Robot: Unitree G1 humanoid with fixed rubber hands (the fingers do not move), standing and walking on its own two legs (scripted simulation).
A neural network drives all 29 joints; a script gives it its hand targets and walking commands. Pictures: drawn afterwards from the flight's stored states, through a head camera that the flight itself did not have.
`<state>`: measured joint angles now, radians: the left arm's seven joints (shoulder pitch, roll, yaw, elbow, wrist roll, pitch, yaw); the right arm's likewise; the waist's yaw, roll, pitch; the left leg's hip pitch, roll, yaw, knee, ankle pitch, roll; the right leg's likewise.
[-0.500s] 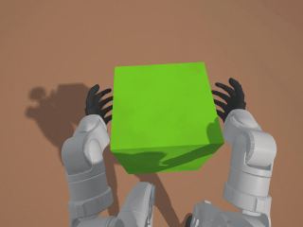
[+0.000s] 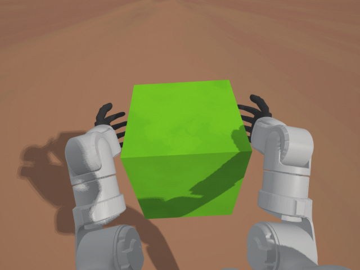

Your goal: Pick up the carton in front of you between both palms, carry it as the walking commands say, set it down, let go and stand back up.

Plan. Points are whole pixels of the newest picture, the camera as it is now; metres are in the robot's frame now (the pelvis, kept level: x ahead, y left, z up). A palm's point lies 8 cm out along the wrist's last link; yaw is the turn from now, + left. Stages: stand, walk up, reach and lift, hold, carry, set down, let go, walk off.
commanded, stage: carry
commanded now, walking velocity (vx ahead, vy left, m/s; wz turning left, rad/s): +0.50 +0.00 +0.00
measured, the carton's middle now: (185, 152) +0.36 -0.01 +0.08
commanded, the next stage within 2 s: none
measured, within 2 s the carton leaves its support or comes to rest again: neither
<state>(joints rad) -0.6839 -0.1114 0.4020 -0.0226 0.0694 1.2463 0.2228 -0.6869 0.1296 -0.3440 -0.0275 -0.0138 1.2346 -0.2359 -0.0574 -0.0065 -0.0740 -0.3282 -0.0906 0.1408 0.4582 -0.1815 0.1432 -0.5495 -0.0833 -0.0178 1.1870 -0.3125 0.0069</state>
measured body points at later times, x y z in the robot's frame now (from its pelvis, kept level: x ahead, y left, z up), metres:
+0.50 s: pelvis +0.31 -0.07 +0.01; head +0.33 -0.08 +0.46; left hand +0.57 +0.10 +0.09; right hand +0.59 -0.21 +0.09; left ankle +0.25 +0.04 -0.66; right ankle +0.32 -0.16 -0.73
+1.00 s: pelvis +0.61 +0.00 +0.02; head +0.59 +0.01 +0.46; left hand +0.86 +0.14 +0.08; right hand +0.84 -0.16 +0.09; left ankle +0.63 +0.07 -0.73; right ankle +0.61 -0.15 -0.67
